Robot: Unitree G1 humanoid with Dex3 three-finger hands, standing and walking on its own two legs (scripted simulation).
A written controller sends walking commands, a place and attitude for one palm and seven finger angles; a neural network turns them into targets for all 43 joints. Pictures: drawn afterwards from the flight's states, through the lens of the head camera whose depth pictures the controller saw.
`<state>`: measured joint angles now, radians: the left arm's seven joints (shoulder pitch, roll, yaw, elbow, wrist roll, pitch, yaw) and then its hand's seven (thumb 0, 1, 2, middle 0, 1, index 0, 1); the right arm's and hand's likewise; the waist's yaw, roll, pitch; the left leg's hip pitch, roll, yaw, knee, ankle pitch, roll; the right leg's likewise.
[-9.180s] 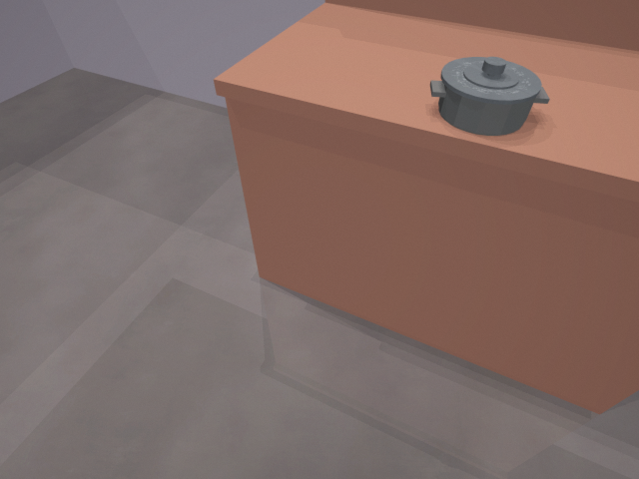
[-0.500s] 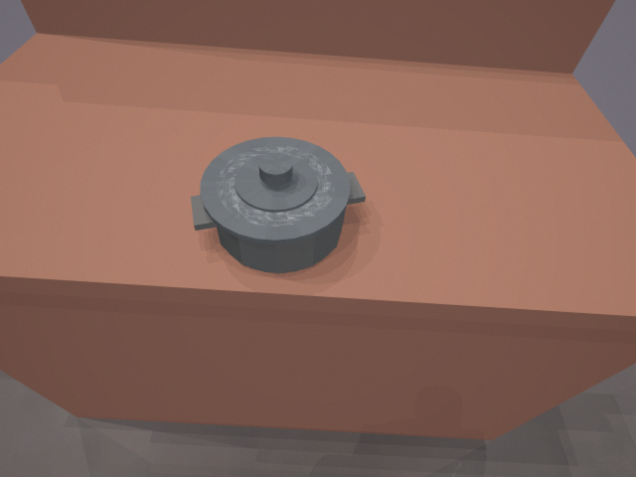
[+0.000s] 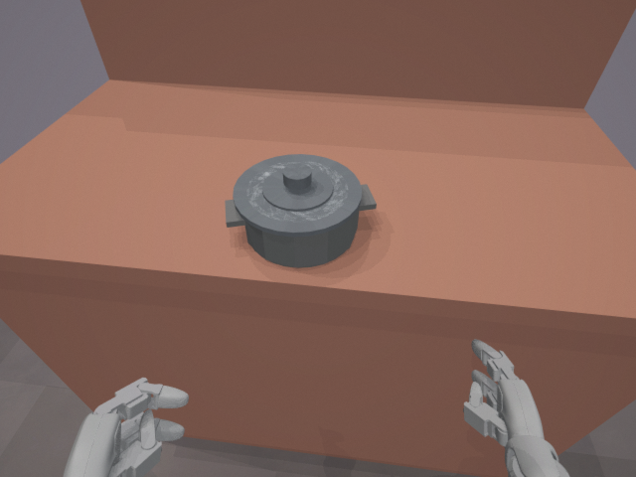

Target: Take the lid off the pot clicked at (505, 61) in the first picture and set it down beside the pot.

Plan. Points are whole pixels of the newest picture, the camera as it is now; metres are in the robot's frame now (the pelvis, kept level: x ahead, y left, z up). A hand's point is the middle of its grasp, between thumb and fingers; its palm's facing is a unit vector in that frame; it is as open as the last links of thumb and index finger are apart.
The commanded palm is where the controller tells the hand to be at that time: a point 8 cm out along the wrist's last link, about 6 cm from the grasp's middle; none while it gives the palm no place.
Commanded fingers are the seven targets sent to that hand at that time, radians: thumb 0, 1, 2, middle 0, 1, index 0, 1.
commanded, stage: lift the closed hand beside the body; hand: left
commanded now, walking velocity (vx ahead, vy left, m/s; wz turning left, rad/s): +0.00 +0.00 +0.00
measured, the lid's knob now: (297, 176) +0.48 +0.09 +0.15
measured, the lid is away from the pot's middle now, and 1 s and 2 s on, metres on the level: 0.00 0.00 0.00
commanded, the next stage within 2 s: raise the hand higher, near the body in 0.18 s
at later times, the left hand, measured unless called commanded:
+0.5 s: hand (102, 401) +0.15 +0.23 +0.12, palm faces +0.29 -0.83 -0.48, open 3.1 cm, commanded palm +0.10 +0.26 +0.15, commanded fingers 0.00 0.90 0.90 -1.30 -1.50 -1.30 -1.50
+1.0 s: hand (83, 339) +0.18 +0.23 +0.18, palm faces +0.38 -0.81 -0.45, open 3.1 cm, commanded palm +0.13 +0.27 +0.21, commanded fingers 0.00 0.90 0.90 -1.30 -1.50 -1.30 -1.50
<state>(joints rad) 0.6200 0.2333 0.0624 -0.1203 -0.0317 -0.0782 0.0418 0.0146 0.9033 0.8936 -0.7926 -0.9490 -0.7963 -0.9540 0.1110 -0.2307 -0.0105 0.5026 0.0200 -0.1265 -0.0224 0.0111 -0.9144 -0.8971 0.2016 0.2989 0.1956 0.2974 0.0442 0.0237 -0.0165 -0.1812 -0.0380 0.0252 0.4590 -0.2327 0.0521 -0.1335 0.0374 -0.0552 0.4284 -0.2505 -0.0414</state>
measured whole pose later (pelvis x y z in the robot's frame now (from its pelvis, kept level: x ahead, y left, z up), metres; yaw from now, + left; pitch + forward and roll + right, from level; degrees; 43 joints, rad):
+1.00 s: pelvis +0.01 +0.00 +0.00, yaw -1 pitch -4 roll -1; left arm 0.59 0.35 0.33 -0.57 -0.05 -0.17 0.07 0.02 0.89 0.89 -1.30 -1.50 -1.31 -1.50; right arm 0.16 -0.20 0.01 0.60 0.02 -0.14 -0.04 0.01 -0.91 -0.90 0.20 0.30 0.20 0.30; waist 0.08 0.06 0.02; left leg -0.13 -0.03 0.03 0.45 -0.25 0.05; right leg -0.07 0.05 -0.04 0.40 -0.26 -0.04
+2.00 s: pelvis -0.04 +0.02 +0.00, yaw +1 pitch -3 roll -1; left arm -0.15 0.77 0.10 -0.24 0.69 0.07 -0.44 0.00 -0.19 1.59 -0.97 -0.31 -0.98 -0.32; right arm 0.11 -0.29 0.03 0.56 0.07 0.05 0.02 0.01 -0.91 -0.90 0.20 0.30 0.20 0.30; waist 0.07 0.13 0.03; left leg -0.24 -0.08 0.03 0.45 -0.16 0.09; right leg -0.22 -0.01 -0.05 0.47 -0.20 -0.01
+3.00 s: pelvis -0.02 +0.02 +0.00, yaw +1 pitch +0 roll +0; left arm -0.61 0.62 -0.16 0.03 0.79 0.23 -0.47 0.00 -0.38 1.68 -0.89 -0.08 -0.89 -0.09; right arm 0.10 -0.29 0.04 0.56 0.08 0.11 0.05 0.01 -0.91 -0.90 0.20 0.30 0.20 0.30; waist 0.03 0.12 0.01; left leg -0.26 -0.08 0.03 0.45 -0.18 0.08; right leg -0.25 -0.01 -0.05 0.50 -0.25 -0.02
